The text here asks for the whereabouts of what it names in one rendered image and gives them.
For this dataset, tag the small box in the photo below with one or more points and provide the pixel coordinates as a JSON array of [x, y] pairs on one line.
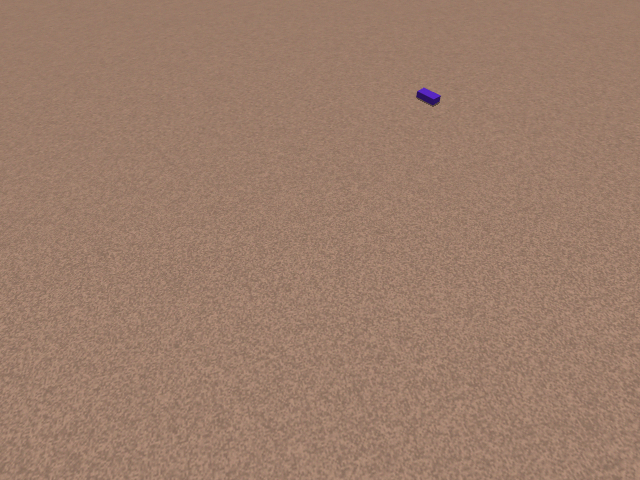
[[428, 96]]

